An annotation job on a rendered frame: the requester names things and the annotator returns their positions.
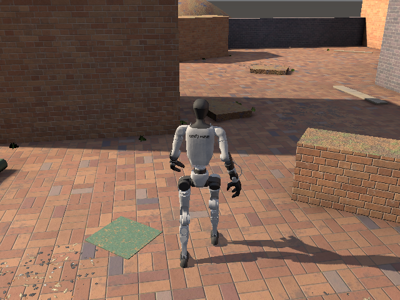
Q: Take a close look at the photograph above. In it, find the left robot upper arm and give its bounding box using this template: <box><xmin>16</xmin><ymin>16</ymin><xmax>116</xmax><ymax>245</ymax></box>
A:
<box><xmin>171</xmin><ymin>125</ymin><xmax>188</xmax><ymax>158</ymax></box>

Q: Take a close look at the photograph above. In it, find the robot left forearm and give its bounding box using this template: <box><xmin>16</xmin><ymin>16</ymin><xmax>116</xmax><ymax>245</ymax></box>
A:
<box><xmin>169</xmin><ymin>149</ymin><xmax>178</xmax><ymax>166</ymax></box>

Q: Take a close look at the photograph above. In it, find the robot head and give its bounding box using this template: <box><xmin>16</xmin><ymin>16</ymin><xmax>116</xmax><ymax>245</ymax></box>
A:
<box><xmin>190</xmin><ymin>99</ymin><xmax>211</xmax><ymax>129</ymax></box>

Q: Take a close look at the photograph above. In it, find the robot right forearm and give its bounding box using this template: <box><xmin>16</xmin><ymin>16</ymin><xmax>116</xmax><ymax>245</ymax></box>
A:
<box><xmin>224</xmin><ymin>152</ymin><xmax>239</xmax><ymax>183</ymax></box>

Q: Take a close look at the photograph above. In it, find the right robot upper arm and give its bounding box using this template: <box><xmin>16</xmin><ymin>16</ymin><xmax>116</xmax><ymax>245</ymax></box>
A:
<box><xmin>213</xmin><ymin>126</ymin><xmax>230</xmax><ymax>162</ymax></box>

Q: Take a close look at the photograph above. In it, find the left robot hand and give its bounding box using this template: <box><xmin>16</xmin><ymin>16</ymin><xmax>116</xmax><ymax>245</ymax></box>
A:
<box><xmin>170</xmin><ymin>161</ymin><xmax>185</xmax><ymax>172</ymax></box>

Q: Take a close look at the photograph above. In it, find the right robot hand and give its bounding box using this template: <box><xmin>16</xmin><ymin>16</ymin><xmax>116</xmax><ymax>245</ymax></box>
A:
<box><xmin>227</xmin><ymin>180</ymin><xmax>241</xmax><ymax>198</ymax></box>

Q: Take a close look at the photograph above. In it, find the robot right foot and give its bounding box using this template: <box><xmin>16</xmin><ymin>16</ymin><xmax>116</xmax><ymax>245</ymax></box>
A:
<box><xmin>211</xmin><ymin>230</ymin><xmax>219</xmax><ymax>245</ymax></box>

